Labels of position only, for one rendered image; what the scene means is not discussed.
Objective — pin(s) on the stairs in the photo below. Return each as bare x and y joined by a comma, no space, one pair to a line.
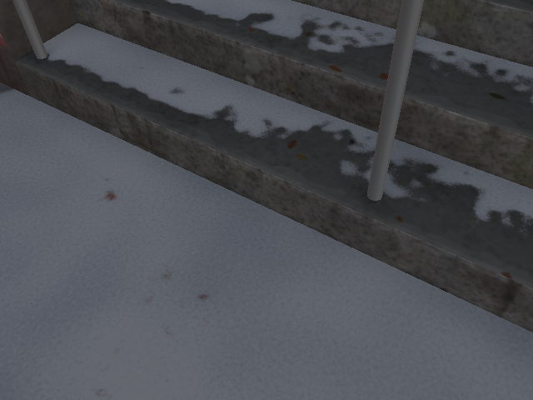
280,101

